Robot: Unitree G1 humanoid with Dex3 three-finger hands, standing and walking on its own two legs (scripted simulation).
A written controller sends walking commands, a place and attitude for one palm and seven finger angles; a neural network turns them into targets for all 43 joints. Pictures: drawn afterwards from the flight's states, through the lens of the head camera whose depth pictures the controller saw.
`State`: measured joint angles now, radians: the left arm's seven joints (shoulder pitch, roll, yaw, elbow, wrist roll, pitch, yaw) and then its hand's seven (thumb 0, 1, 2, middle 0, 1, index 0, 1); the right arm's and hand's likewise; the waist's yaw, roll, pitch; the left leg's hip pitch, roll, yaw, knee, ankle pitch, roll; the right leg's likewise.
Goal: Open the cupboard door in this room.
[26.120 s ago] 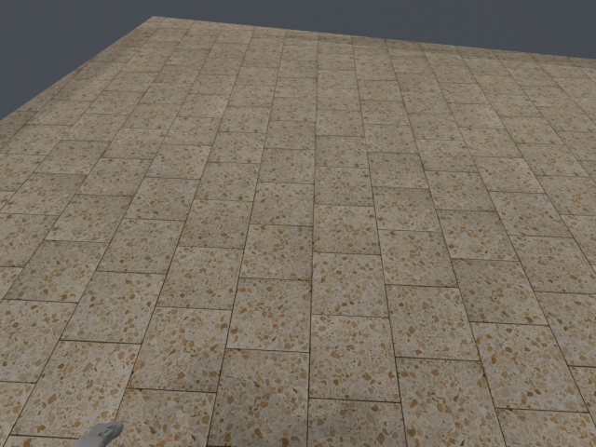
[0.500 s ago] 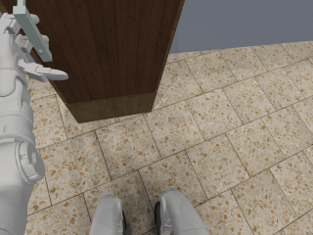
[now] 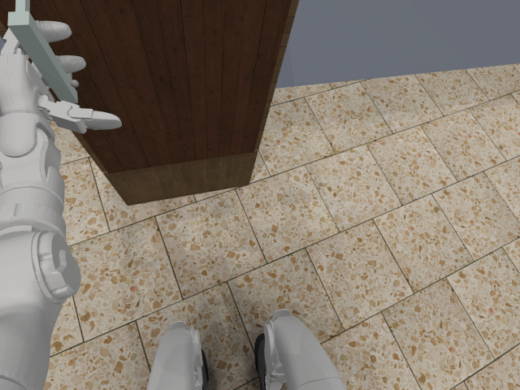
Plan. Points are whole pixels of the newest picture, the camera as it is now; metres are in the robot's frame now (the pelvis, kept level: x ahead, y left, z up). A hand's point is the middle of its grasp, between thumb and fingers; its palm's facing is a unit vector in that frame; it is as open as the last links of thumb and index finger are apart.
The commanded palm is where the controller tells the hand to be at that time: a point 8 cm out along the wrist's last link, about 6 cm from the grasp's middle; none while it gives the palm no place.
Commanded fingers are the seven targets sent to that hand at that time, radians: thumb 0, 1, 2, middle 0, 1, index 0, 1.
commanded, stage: slide the fingers in behind the handle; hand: left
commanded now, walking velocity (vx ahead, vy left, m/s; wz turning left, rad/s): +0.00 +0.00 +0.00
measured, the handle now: (48, 52) +0.59 +0.24 +0.06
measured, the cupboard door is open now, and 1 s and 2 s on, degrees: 0 1 41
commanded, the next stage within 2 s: close the thumb around the handle in 0.12 s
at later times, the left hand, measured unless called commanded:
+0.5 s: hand (70, 87) +0.53 +0.21 +0.06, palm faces +0.12 -0.99 -0.01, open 11.8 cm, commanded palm +0.51 +0.24 +0.05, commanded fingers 0.00 0.34 0.66 -0.36 -1.29 -0.36 -1.29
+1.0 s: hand (71, 87) +0.53 +0.21 +0.06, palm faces +0.15 -0.99 -0.01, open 5.7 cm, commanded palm +0.51 +0.23 +0.05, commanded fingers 0.00 0.90 0.90 -0.40 -1.35 -0.40 -1.35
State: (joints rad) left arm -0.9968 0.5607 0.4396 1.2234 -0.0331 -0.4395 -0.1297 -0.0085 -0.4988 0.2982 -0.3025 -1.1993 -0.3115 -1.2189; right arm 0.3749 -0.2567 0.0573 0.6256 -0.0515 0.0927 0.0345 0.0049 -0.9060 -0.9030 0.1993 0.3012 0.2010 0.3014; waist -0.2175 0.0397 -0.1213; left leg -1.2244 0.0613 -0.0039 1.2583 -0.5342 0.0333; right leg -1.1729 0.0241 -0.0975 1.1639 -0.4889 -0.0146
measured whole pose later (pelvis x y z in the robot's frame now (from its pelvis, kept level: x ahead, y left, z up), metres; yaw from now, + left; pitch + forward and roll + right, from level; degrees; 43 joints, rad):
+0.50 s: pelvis +0.00 +0.00 +0.00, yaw +0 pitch +28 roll -5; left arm -0.95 0.54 0.44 1.20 -0.06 -0.46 -0.16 -0.01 -0.15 0.45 -0.33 -1.24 -0.32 -1.23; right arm 0.37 -0.26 0.05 0.63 -0.04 0.09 0.03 0.01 -0.91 -0.90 0.20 0.30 0.20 0.30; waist -0.20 0.04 -0.13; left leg -1.20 0.06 0.00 1.25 -0.54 0.03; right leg -1.15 0.03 -0.09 1.16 -0.49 -0.01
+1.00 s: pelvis +0.00 +0.00 +0.00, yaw +0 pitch +28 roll -5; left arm -0.98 0.53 0.42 1.22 -0.05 -0.47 -0.11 0.01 0.74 0.82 -0.37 -1.34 -0.36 -1.34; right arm 0.38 -0.26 0.05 0.64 -0.05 0.09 0.03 0.01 -0.91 -0.90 0.20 0.30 0.20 0.30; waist -0.20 0.04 -0.13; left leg -1.22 0.05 0.00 1.26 -0.53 0.04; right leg -1.17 0.02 -0.09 1.17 -0.49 -0.01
